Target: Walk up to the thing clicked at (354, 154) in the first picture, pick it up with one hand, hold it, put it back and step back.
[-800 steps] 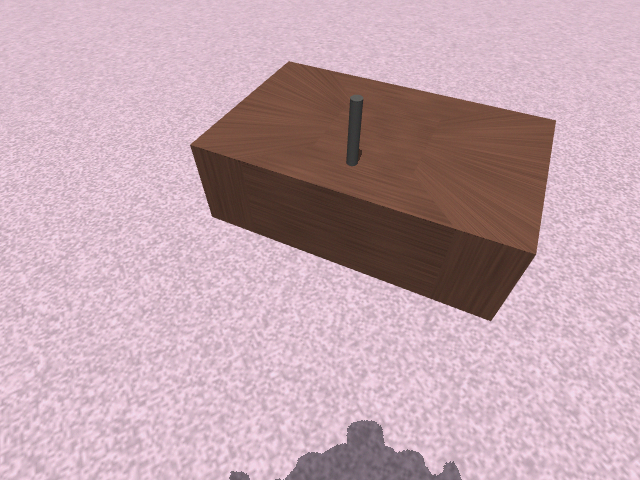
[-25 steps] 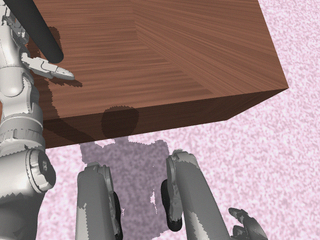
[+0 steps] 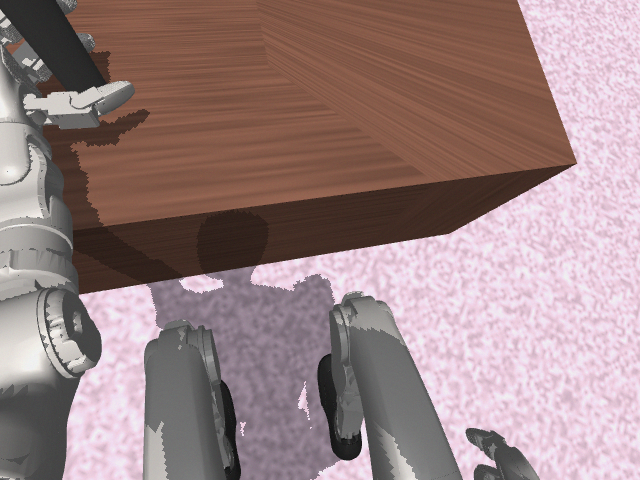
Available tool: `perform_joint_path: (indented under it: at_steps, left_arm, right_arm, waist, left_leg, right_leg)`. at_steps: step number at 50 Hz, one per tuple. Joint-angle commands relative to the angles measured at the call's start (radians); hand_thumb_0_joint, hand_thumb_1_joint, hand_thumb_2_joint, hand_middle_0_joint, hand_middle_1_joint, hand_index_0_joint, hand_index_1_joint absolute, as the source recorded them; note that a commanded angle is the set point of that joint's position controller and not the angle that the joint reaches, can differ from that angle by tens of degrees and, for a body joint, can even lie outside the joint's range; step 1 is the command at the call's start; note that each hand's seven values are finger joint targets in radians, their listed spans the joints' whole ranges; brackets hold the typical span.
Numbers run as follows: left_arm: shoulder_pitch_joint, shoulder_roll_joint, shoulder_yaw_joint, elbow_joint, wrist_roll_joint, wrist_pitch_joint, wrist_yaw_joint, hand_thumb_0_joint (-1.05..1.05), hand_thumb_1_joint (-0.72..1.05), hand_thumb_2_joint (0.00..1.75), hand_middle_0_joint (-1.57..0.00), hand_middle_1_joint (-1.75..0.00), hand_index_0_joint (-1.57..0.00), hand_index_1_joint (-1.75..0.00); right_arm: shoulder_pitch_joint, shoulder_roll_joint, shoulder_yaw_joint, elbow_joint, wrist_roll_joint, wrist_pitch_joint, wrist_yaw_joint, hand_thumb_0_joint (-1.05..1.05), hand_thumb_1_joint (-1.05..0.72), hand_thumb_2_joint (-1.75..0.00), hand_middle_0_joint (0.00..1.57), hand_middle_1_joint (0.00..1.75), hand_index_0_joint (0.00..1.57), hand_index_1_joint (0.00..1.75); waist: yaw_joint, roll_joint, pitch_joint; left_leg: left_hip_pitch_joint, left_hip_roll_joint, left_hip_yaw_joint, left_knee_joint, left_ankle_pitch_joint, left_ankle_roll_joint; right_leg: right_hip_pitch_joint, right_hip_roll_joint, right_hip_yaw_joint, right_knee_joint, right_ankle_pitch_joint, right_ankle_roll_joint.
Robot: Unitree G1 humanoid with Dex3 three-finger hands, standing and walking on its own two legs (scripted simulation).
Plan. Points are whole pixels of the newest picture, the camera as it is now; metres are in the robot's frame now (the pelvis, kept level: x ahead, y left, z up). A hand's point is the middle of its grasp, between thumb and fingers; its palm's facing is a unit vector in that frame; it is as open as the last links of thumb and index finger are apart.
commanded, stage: close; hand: left
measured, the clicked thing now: (43, 25) +0.58 +0.20 +0.06
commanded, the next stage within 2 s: settle in 0.16 s
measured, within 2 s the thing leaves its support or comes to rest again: leaves its support in 0.64 s
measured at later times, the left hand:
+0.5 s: hand (74, 69) +0.57 +0.19 +0.02, palm faces +0.12 -0.99 -0.05, open 5.0 cm
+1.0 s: hand (42, 21) +0.57 +0.19 +0.08, palm faces +0.12 -0.99 -0.04, open 5.0 cm
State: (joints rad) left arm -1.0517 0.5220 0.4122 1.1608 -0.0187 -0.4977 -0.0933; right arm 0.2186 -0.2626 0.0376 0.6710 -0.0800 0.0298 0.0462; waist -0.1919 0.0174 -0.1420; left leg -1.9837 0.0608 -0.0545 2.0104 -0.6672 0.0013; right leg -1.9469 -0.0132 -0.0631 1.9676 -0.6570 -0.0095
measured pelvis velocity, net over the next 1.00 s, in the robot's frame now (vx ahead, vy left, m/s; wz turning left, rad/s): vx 0.01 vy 0.01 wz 0.00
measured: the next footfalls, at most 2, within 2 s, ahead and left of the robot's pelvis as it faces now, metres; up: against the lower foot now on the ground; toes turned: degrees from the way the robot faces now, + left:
none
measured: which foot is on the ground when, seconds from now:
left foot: down 0.00-1.00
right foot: down 0.00-1.00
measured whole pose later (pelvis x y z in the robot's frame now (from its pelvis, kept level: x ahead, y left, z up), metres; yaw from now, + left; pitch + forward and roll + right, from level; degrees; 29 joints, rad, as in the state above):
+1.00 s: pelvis +0.01 +0.01 +0.06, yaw +0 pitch +35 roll -4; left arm -1.00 0.50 0.38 1.10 -0.03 -0.40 -0.07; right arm 0.24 -0.26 0.04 0.65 -0.05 0.03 0.02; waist -0.19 0.03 -0.16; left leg -1.79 0.06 -0.04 1.82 -0.65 0.01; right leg -1.75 -0.01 -0.06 1.77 -0.64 0.00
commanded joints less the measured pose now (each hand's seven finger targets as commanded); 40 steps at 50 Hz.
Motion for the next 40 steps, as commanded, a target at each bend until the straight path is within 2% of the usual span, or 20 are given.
perform_joint_path:
  at_steps: [1,2,4,5,7,9,10,13,15,17,18,20,22,27,28,30,32,34,37,40]
  left_arm:
    - [-0.361,0.175,0.000,-0.170,0.003,-0.052,-0.020,0.00,0.22,0.79,-1.04,-0.95,-1.05,-0.94]
    - [-0.366,0.182,-0.002,-0.173,0.006,-0.048,-0.022,0.00,0.25,0.82,-1.07,-0.99,-1.09,-0.97]
    - [-0.314,0.143,-0.014,-0.115,0.005,-0.037,-0.027,0.00,0.29,0.88,-1.13,-1.05,-1.15,-1.03]
    - [-0.352,0.160,-0.005,-0.160,0.007,-0.040,-0.023,0.00,0.34,0.90,-1.15,-1.07,-1.17,-1.05]
    - [-0.339,0.152,-0.010,-0.130,0.009,-0.033,-0.022,0.00,0.40,0.93,-1.18,-1.09,-1.20,-1.08]
    - [-0.351,0.165,0.007,-0.156,0.005,-0.030,-0.017,0.00,0.47,0.99,-1.23,-1.15,-1.25,-1.13]
    - [-0.357,0.156,-0.001,-0.142,0.007,-0.027,-0.016,0.00,0.51,1.03,-1.26,-1.19,-1.27,-1.17]
    - [-0.360,0.178,0.010,-0.141,0.017,-0.027,-0.010,0.00,0.53,1.09,-1.32,-1.25,-1.33,-1.23]
    - [-0.367,0.181,0.014,-0.162,0.024,-0.032,-0.004,0.00,0.62,1.18,-1.29,-1.28,-1.30,-1.28]
    - [-0.360,0.181,0.021,-0.172,0.016,-0.023,-0.005,0.00,0.63,1.22,-1.33,-1.31,-1.33,-1.31]
    - [-0.380,0.179,0.013,-0.196,0.015,-0.020,-0.007,0.00,0.63,1.23,-1.34,-1.33,-1.34,-1.33]
    - [-0.407,0.216,0.020,-0.249,0.018,-0.012,-0.006,0.00,0.64,1.25,-1.36,-1.35,-1.36,-1.35]
    - [-0.417,0.217,0.020,-0.280,0.015,-0.003,-0.006,0.00,0.64,1.26,-1.35,-1.35,-1.36,-1.35]
    - [-0.484,0.241,0.017,-0.396,-0.004,0.024,0.007,0.00,0.61,1.25,-1.36,-1.37,-1.36,-1.36]
    - [-0.457,0.216,0.007,-0.364,-0.016,0.034,0.005,0.00,0.59,1.23,-1.35,-1.36,-1.35,-1.35]
    - [-0.513,0.208,-0.008,-0.440,-0.030,0.031,0.003,0.00,0.62,1.25,-1.35,-1.37,-1.36,-1.37]
    - [-0.467,0.242,0.001,-0.437,-0.025,0.033,0.007,0.00,0.63,1.26,-1.35,-1.38,-1.35,-1.37]
    - [-0.428,0.241,0.005,-0.431,-0.035,0.032,0.010,0.00,0.63,1.27,-1.34,-1.37,-1.35,-1.37]
    - [-0.422,0.186,-0.015,-0.387,-0.054,0.031,0.018,0.00,0.60,1.29,-1.35,-1.40,-1.36,-1.40]
    - [-0.430,0.236,0.011,-0.383,-0.049,0.019,0.028,0.00,0.61,1.31,-1.37,-1.41,-1.37,-1.41]
  right_arm:
    - [0.199,-0.201,-0.065,-0.028,0.001,-0.007,-0.008,0.00,-0.90,-0.89,0.20,0.30,0.20,0.30]
    - [0.207,-0.204,-0.068,-0.030,0.002,-0.006,-0.007,0.00,-0.90,-0.89,0.20,0.30,0.20,0.30]
    - [0.195,-0.208,-0.067,-0.032,0.005,-0.003,-0.006,0.00,-0.89,-0.89,0.20,0.30,0.20,0.30]
    - [0.208,-0.211,-0.069,-0.030,0.003,-0.003,-0.006,0.00,-0.89,-0.89,0.20,0.30,0.20,0.30]
    - [0.206,-0.212,-0.068,-0.039,0.005,-0.001,-0.004,0.00,-0.89,-0.89,0.20,0.30,0.20,0.30]
    - [0.206,-0.216,-0.069,-0.037,0.006,0.001,-0.005,0.00,-0.88,-0.89,0.20,0.30,0.20,0.30]
    - [0.209,-0.210,-0.066,-0.039,0.007,0.001,-0.004,0.00,-0.88,-0.89,0.20,0.30,0.20,0.30]
    - [0.203,-0.209,-0.066,-0.042,0.005,0.005,-0.002,0.00,-0.88,-0.89,0.20,0.30,0.20,0.30]
    - [0.205,-0.211,-0.066,-0.045,0.003,0.007,0.000,0.00,-0.88,-0.89,0.20,0.30,0.20,0.30]
    - [0.201,-0.215,-0.068,-0.057,0.005,0.010,0.000,0.00,-0.88,-0.89,0.20,0.30,0.20,0.30]
    - [0.205,-0.213,-0.068,-0.066,0.008,0.011,0.000,0.00,-0.88,-0.89,0.20,0.30,0.20,0.30]
    - [0.210,-0.211,-0.072,-0.069,0.010,0.015,-0.004,0.00,-0.88,-0.89,0.20,0.30,0.20,0.30]
    - [0.216,-0.212,-0.071,-0.064,0.014,0.018,-0.008,0.00,-0.87,-0.89,0.20,0.30,0.20,0.30]
    - [0.236,-0.204,-0.077,-0.070,0.024,0.021,-0.022,0.00,-0.88,-0.89,0.20,0.30,0.20,0.30]
    - [0.223,-0.205,-0.073,-0.070,0.029,0.018,-0.024,0.00,-0.88,-0.89,0.20,0.30,0.20,0.30]
    - [0.230,-0.201,-0.075,-0.064,0.032,0.013,-0.030,0.00,-0.88,-0.89,0.20,0.30,0.20,0.30]
    - [0.227,-0.201,-0.073,-0.064,0.037,0.011,-0.036,0.00,-0.88,-0.89,0.20,0.30,0.20,0.30]
    - [0.215,-0.194,-0.066,-0.060,0.037,0.005,-0.039,0.00,-0.88,-0.89,0.20,0.30,0.20,0.30]
    - [0.208,-0.180,-0.053,-0.047,0.039,-0.006,-0.043,0.00,-0.88,-0.89,0.20,0.30,0.20,0.30]
    - [0.208,-0.178,-0.052,-0.040,0.036,-0.010,-0.045,0.00,-0.88,-0.89,0.20,0.30,0.20,0.30]
  waist:
    - [-0.015,0.166,-0.672]
    - [-0.013,0.160,-0.686]
    - [-0.014,0.155,-0.639]
    - [-0.016,0.172,-0.664]
    - [-0.020,0.177,-0.645]
    - [-0.014,0.171,-0.649]
    - [-0.027,0.162,-0.640]
    - [-0.024,0.151,-0.630]
    - [-0.018,0.172,-0.635]
    - [-0.006,0.172,-0.681]
    - [-0.018,0.181,-0.690]
    - [-0.006,0.188,-0.729]
    - [0.001,0.199,-0.744]
    - [-0.002,0.182,-0.822]
    - [-0.004,0.169,-0.800]
    - [-0.015,0.205,-0.805]
    - [-0.003,0.202,-0.804]
    - [0.004,0.186,-0.784]
    - [-0.014,0.154,-0.709]
    - [-0.007,0.153,-0.706]
  left_leg:
    - [0.436,-0.025,0.005,-0.216,0.175,0.029]
    - [0.442,-0.025,0.007,-0.209,0.188,0.031]
    - [0.448,-0.023,-0.006,-0.217,0.192,0.027]
    - [0.468,-0.022,-0.008,-0.212,0.218,0.025]
    - [0.474,-0.020,-0.018,-0.214,0.228,0.022]
    - [0.486,-0.021,-0.024,-0.212,0.236,0.022]
    - [0.452,-0.022,-0.014,-0.203,0.230,0.025]
    - [0.428,-0.023,-0.013,-0.196,0.200,0.028]
    - [0.447,-0.021,-0.020,-0.205,0.195,0.024]
    - [0.483,-0.022,-0.018,-0.205,0.214,0.025]
    - [0.470,-0.025,-0.018,-0.211,0.208,0.023]
    - [0.476,-0.025,-0.004,-0.217,0.198,0.026]
    - [0.504,-0.024,-0.008,-0.227,0.218,0.023]
    - [0.530,-0.024,0.005,-0.244,0.230,0.031]
    - [0.540,-0.022,-0.003,-0.253,0.224,0.032]
    - [0.576,-0.022,-0.006,-0.280,0.210,0.030]
    - [0.596,-0.021,-0.010,-0.297,0.219,0.030]
    - [0.590,-0.020,-0.007,-0.310,0.212,0.034]
    - [0.565,-0.021,-0.002,-0.322,0.216,0.040]
    - [0.560,-0.023,0.009,-0.329,0.221,0.046]
  right_leg:
    - [0.381,0.024,0.017,-0.233,0.206,-0.029]
    - [0.388,0.025,0.018,-0.234,0.220,-0.028]
    - [0.342,0.024,0.006,-0.221,0.215,-0.032]
    - [0.334,0.025,0.003,-0.214,0.234,-0.034]
    - [0.319,0.023,-0.003,-0.201,0.237,-0.035]
    - [0.310,0.019,-0.003,-0.200,0.244,-0.036]
    - [0.327,0.022,-0.002,-0.199,0.246,-0.033]
    - [0.321,0.021,0.001,-0.197,0.221,-0.031]
    - [0.302,0.019,-0.002,-0.187,0.214,-0.033]
    - [0.322,0.019,0.000,-0.191,0.225,-0.032]
    - [0.339,0.015,-0.001,-0.189,0.225,-0.032]
    - [0.381,0.019,0.008,-0.210,0.221,-0.029]
    - [0.389,0.016,0.008,-0.211,0.236,-0.032]
    - [0.492,0.020,0.025,-0.275,0.265,-0.025]
    - [0.478,0.018,0.025,-0.280,0.254,-0.025]
    - [0.469,0.018,0.026,-0.301,0.239,-0.029]
    - [0.488,0.019,0.026,-0.313,0.242,-0.030]
    - [0.508,0.023,0.032,-0.334,0.237,-0.029]
    - [0.524,0.023,0.036,-0.366,0.252,-0.026]
    - [0.565,0.022,0.052,-0.397,0.265,-0.021]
